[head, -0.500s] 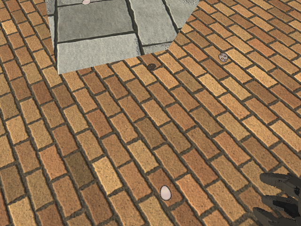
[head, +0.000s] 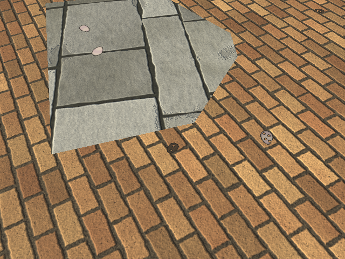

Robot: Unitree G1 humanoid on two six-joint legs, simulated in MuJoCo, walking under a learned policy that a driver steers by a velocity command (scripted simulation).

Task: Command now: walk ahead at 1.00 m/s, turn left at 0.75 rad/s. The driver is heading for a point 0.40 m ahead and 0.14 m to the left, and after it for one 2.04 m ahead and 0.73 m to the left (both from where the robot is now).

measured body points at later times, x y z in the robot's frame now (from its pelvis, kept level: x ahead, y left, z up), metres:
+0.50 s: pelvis +0.36 +0.08 +0.00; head +0.41 +0.12 +0.44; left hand +0.44 +0.41 -0.08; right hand +0.59 -0.12 -0.10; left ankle +0.42 +0.15 -0.73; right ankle +0.45 -0.10 -0.63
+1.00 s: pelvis +0.54 +0.10 +0.01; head +0.58 +0.13 +0.45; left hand +0.48 +0.39 -0.10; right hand +0.83 -0.02 -0.10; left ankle +0.46 +0.21 -0.70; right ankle +0.68 +0.09 -0.73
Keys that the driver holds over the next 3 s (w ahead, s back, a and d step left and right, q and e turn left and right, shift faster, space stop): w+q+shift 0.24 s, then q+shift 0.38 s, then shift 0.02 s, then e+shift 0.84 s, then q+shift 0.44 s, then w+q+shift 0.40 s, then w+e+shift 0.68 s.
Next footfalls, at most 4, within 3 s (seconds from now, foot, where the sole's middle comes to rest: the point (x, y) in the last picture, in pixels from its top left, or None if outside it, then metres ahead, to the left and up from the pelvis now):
0.30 left None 0.46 0.16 -0.76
0.74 right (151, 213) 0.71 0.12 -0.76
1.10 left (117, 258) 0.53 0.24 -0.76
1.56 right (181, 228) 0.64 0.00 -0.76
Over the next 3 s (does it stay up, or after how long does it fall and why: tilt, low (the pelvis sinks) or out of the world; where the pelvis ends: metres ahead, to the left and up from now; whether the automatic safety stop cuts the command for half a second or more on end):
stays up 1.18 0.57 -0.01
